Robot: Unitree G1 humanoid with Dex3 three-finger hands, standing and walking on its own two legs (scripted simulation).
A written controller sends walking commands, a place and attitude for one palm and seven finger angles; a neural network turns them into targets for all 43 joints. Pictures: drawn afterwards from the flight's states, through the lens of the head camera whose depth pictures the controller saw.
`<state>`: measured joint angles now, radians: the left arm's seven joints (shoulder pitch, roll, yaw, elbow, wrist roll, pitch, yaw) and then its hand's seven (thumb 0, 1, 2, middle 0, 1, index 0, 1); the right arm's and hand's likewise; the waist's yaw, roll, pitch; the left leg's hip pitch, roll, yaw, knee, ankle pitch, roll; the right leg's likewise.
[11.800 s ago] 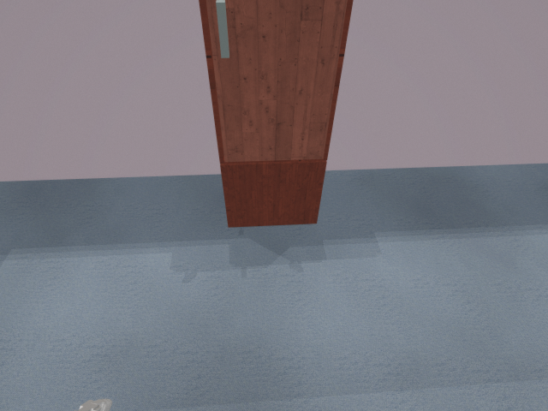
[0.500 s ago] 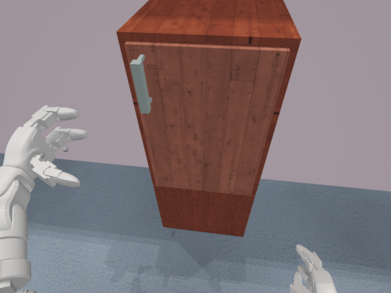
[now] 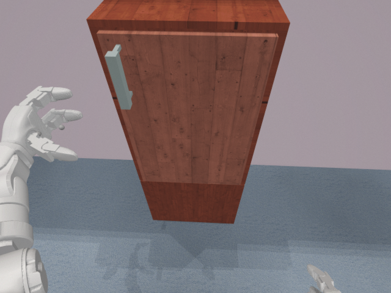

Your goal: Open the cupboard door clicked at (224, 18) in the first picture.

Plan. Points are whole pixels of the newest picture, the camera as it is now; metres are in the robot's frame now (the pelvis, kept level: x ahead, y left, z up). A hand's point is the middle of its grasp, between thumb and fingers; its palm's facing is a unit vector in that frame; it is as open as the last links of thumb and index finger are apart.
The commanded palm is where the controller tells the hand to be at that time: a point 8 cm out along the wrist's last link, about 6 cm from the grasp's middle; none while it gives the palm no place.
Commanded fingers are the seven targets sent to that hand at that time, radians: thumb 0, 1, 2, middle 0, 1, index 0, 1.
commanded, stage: move the hooked fingers beside the handle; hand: left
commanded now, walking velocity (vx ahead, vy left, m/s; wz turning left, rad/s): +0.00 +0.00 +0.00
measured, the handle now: (122, 77) +0.55 +0.20 +0.16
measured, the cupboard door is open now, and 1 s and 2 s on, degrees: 0 0 0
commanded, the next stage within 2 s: none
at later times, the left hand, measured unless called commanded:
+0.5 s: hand (79, 106) +0.43 +0.26 +0.16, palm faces +0.01 -1.00 -0.01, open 14.0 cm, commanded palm +0.42 +0.32 +0.17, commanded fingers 0.00 -0.50 0.30 -0.30 -1.20 -0.30 -1.20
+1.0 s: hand (90, 85) +0.50 +0.26 +0.17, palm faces -0.01 -1.00 +0.02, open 14.0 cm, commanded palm +0.48 +0.32 +0.16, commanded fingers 0.00 -0.50 0.30 -0.30 -1.20 -0.30 -1.20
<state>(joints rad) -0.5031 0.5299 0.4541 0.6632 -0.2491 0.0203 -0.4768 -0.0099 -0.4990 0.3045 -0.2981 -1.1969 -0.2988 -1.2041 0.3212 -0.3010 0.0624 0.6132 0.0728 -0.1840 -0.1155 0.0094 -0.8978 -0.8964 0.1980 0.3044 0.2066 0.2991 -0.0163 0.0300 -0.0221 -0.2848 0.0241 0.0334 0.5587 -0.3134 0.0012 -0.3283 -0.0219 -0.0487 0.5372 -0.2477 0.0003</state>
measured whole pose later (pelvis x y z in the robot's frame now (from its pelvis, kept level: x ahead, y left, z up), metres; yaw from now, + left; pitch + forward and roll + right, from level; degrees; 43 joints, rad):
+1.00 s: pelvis +0.00 +0.01 -0.01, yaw -1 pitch +13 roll -1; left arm -1.05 0.78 0.49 1.29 -0.09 -0.16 -0.49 -0.01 -0.50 0.30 -0.30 -1.20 -0.30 -1.20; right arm 0.43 -0.32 0.05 0.66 0.04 -0.02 -0.09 0.00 -0.90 -0.90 0.20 0.30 0.21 0.30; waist -0.17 0.00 -0.04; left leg -0.55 0.04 0.04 0.67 -0.35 0.01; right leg -0.57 -0.01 -0.04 0.60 -0.25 0.01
